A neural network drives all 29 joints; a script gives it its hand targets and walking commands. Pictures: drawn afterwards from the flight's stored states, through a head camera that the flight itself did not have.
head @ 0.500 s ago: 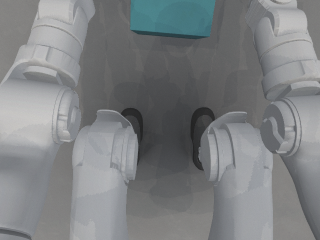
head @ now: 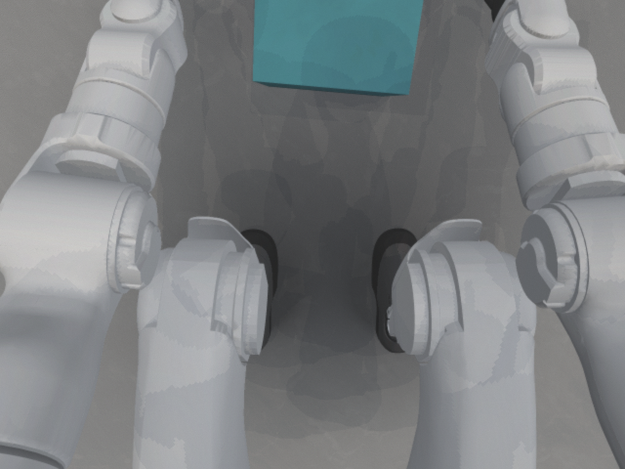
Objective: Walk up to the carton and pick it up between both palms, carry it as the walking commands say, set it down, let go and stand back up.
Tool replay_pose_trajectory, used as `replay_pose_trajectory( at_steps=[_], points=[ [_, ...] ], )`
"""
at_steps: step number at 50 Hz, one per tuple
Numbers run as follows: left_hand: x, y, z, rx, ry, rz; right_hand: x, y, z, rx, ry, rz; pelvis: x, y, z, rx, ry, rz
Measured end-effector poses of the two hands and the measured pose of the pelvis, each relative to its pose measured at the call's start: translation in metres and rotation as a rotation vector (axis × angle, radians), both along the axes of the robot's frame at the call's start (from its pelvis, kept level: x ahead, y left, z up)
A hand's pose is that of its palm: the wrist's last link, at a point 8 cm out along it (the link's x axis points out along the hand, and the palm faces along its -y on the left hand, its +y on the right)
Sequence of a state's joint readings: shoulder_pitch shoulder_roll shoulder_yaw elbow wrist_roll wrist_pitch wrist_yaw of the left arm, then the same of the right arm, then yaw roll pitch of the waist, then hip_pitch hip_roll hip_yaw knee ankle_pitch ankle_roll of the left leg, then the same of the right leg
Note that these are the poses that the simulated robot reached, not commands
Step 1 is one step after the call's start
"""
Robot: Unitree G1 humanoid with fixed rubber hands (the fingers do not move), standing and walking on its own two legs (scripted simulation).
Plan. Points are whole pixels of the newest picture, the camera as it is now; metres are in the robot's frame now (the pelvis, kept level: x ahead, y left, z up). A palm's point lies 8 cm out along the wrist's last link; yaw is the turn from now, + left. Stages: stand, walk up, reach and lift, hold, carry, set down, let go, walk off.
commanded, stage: reach and lift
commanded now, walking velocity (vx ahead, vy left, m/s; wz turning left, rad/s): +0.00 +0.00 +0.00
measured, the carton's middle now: out of the picture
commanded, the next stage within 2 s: none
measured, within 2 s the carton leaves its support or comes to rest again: leaves its support in 1.28 s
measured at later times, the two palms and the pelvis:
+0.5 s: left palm out of the picture +0.55 +0.13 -0.20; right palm out of the picture +0.53 -0.13 -0.20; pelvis +0.00 +0.00 +0.01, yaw +0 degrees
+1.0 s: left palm out of the picture +0.55 +0.13 -0.20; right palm out of the picture +0.53 -0.13 -0.20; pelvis +0.00 +0.00 -0.01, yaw +0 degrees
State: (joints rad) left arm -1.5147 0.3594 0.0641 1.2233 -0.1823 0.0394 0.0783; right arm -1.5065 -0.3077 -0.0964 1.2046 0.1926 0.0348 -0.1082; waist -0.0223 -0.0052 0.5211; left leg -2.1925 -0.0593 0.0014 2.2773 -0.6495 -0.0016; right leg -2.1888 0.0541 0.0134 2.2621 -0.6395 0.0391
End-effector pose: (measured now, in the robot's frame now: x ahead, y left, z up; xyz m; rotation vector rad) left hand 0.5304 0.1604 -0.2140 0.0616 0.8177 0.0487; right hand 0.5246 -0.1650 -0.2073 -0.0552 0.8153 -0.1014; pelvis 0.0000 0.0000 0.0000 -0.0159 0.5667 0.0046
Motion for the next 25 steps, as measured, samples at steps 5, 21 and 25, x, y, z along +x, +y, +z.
replay_pose_trajectory(
  at_steps=[5,21,25],
  points=[
    [0.007,-0.008,0.012,-0.01,-0.031,-0.017,0.0,-0.002,0.01,0.008,-0.016,-0.009,-0.005,0.0,-0.001,-0.001,-0.014,-0.002],
    [0.015,-0.031,0.013,-0.034,-0.024,-0.074,0.006,0.033,0.006,0.052,0.017,0.077,-0.003,0.0,0.007,0.0,0.016,-0.002],
    [0.016,-0.031,0.012,-0.037,-0.027,-0.083,0.007,0.033,0.007,0.045,0.023,0.091,-0.002,0.0,0.005,0.0,0.012,-0.005]
  ],
)
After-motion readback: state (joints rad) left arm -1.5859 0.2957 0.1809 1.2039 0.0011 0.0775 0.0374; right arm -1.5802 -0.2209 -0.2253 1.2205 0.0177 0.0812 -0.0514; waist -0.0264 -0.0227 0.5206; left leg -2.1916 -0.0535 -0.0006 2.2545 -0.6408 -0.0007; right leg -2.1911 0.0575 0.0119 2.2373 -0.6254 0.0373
